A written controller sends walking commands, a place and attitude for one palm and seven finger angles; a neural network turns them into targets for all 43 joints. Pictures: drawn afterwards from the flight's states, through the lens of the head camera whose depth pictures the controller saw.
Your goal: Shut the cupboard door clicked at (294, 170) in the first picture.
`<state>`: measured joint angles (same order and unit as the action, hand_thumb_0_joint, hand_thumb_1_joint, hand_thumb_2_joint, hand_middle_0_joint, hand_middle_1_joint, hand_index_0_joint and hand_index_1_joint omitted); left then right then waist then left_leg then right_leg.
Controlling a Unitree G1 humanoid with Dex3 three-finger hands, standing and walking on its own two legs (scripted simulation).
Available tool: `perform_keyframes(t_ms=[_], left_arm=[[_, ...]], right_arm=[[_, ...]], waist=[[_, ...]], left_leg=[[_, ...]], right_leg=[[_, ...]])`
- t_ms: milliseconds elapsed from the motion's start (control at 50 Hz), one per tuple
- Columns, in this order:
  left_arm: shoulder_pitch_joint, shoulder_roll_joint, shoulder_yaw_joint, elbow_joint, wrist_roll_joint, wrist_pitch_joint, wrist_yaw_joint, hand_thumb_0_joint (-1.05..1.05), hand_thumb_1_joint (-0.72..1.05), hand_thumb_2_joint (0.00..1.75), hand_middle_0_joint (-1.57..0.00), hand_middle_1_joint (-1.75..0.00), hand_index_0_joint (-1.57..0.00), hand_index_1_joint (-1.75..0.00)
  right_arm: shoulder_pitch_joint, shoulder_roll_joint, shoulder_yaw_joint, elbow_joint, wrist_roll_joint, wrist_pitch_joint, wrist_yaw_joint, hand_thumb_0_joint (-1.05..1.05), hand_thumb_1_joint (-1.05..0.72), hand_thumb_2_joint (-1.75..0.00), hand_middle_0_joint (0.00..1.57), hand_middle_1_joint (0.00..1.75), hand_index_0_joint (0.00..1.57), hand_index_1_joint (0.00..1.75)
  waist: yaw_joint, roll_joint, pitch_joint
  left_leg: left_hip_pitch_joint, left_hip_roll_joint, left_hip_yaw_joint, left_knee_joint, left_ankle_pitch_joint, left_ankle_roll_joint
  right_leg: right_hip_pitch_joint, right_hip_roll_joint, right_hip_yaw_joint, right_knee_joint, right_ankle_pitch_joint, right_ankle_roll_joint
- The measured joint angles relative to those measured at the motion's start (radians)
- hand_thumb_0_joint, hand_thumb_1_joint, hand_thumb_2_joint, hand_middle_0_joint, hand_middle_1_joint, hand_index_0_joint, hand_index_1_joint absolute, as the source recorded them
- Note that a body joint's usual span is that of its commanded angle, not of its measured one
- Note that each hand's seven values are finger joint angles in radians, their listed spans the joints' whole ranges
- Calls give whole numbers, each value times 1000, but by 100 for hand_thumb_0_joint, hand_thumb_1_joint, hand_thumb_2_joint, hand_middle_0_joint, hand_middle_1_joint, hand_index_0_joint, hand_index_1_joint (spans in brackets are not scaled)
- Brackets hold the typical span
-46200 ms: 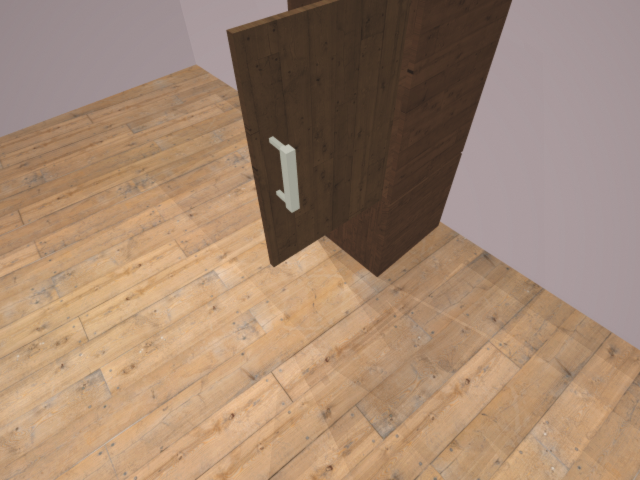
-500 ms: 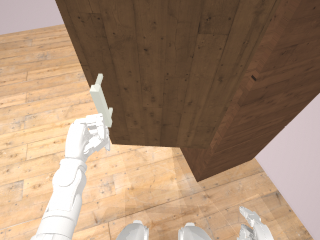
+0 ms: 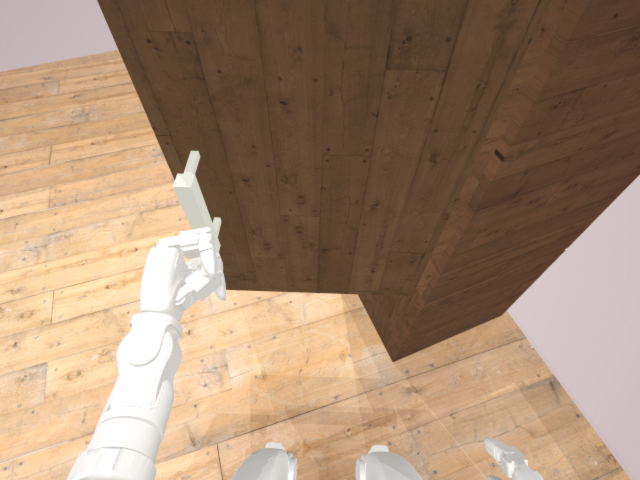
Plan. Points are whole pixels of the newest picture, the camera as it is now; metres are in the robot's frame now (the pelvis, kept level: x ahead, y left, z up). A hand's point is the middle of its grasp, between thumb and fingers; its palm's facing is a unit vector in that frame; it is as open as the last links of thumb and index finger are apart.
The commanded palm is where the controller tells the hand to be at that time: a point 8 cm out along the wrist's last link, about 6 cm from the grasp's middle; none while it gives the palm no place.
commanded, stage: bring the fist close to the handle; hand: left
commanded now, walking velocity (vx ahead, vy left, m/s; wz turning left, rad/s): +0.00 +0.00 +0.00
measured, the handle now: (203, 207) +0.46 +0.18 +0.04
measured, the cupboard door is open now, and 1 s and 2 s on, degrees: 66 55 45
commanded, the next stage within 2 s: push the door shut along its arc in 0.06 s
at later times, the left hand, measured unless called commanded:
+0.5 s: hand (228, 241) +0.40 +0.14 +0.05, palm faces -0.08 -1.00 -0.04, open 3.1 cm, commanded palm +0.38 +0.19 +0.05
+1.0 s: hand (230, 208) +0.45 +0.14 +0.05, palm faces -0.19 -0.98 -0.03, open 3.1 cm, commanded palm +0.45 +0.18 +0.05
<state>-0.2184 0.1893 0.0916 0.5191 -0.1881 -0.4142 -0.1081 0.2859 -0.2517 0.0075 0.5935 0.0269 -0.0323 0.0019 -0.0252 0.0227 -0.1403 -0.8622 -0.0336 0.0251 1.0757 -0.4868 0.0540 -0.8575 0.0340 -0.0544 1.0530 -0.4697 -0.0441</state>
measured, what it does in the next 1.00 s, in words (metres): stands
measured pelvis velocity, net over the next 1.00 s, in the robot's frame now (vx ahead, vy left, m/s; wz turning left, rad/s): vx -0.02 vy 0.00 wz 0.00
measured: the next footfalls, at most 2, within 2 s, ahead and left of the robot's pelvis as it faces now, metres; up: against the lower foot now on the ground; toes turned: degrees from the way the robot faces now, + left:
none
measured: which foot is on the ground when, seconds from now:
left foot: down 0.00-1.00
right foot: down 0.00-1.00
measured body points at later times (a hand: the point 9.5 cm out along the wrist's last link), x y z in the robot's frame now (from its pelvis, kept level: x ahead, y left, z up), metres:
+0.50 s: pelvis -0.01 -0.01 -0.01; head +0.07 +0.00 +0.43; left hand +0.40 +0.19 +0.06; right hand +0.11 -0.26 -0.12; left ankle +0.02 +0.09 -0.66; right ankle +0.02 -0.09 -0.66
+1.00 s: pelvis -0.02 +0.00 -0.02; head +0.09 +0.02 +0.41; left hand +0.46 +0.20 +0.06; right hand +0.03 -0.27 -0.14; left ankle +0.02 +0.09 -0.66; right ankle +0.02 -0.09 -0.66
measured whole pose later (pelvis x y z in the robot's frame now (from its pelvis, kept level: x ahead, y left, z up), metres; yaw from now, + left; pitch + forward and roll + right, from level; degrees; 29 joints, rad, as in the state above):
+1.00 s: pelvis -0.02 +0.00 -0.02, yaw +0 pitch +21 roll -3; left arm -0.84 0.39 0.18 1.12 -0.18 -0.44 -0.32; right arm 0.33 -0.28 0.03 0.67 0.04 -0.04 0.00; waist -0.12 0.03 -0.14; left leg -1.07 -0.03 0.00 1.19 -0.48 0.06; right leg -1.05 0.04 -0.09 1.14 -0.46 -0.05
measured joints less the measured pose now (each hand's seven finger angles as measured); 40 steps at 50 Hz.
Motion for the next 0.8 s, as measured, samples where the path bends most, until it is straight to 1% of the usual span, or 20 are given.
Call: perform_keyframes(t_ms=[80, 120, 160, 260, 340, 480, 640, 800], left_arm=[[-28, -2, 1, 8, 16, -35, 13, 1, 90, 90, -130, -150, -130, -150], [-47, 5, 5, 20, 25, -42, 14, 1, 90, 90, -130, -150, -130, -150], [-65, 14, 7, 35, 28, -39, 12, 1, 90, 90, -130, -150, -130, -150], [-89, 24, 6, 68, 18, -6, -5, 1, 90, 90, -130, -150, -130, -150], [-133, 28, 6, 115, 16, -8, -26, 1, 90, 90, -130, -150, -130, -150], [-272, 67, 45, 247, 19, -31, -72, 1, 90, 90, -131, -150, -130, -150], [-373, 107, 71, 363, 5, -23, -140, 1, 90, 90, -133, -150, -130, -150], [-508, 155, 83, 496, 4, -29, -177, 1, 90, 90, -133, -150, -130, -150]], right_arm=[[-22, 1, 1, 9, -5, -9, -6, 1, -91, -90, 20, 30, 20, 30], [-34, 3, 2, 11, -7, -10, -6, 1, -91, -90, 20, 30, 20, 30], [-42, 4, 2, 10, -6, -10, -6, 1, -91, -90, 20, 30, 20, 30], [-43, 3, 5, 1, 0, -8, -5, 1, -91, -90, 20, 30, 20, 30], [-38, 4, 11, 8, 2, -10, -11, 1, -91, -90, 20, 30, 20, 30], [-28, 2, 15, 24, 3, -10, -13, 1, -91, -90, 20, 30, 20, 30], [13, -13, 9, 47, 9, 4, -11, 1, -91, -90, 20, 30, 20, 30], [33, -21, 10, 63, 12, 0, -11, 1, -91, -90, 20, 30, 20, 30]], waist=[[-3, -9, 4], [-5, -11, 3], [-7, -10, 2], [-9, 1, 0], [-11, 2, -2], [-30, -5, 6], [-41, 2, 1], [-66, 2, 4]], left_leg=[[-19, 0, -7, 18, -1, -3], [-29, 1, -8, 26, -2, -5], [-34, 2, -9, 30, -2, -6], [-29, 2, -8, 21, 3, -7], [-28, 1, -9, 18, 6, -8], [-69, 4, -15, 44, 3, -12], [-99, 4, -17, 58, 2, -10], [-152, 5, -26, 85, 5, -8]], right_leg=[[-17, -1, -8, 16, -2, -4], [-26, 0, -10, 24, -3, -6], [-30, 1, -11, 27, -3, -7], [-26, 1, -10, 19, 2, -7], [-26, 0, -11, 18, 3, -8], [-64, 2, -19, 40, 0, -13], [-92, 1, -22, 51, 1, -12], [-137, 1, -32, 67, 7, -11]])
